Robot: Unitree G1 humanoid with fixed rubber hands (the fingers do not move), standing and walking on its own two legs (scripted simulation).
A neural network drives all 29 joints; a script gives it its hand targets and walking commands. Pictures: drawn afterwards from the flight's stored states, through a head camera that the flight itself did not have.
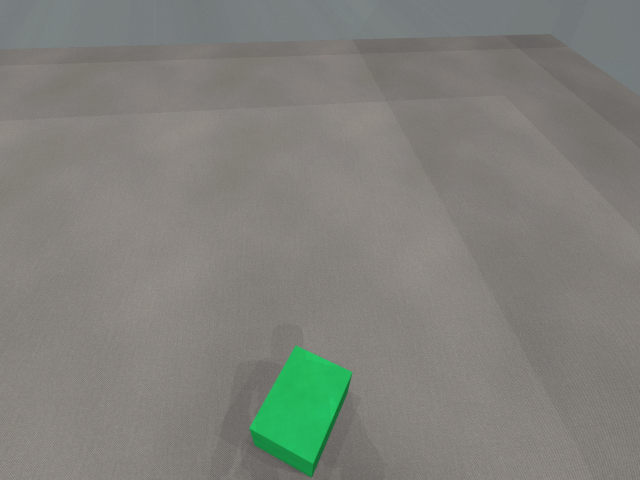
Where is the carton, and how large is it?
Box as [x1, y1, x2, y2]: [249, 346, 351, 477]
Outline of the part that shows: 295,346 249,428 255,445 311,477 347,392 351,372 304,349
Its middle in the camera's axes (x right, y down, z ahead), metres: -0.05 +0.50 +1.11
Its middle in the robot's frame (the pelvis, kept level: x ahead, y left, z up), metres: +0.43 +0.03 -0.68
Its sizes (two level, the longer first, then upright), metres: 0.256 0.184 0.170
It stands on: the floor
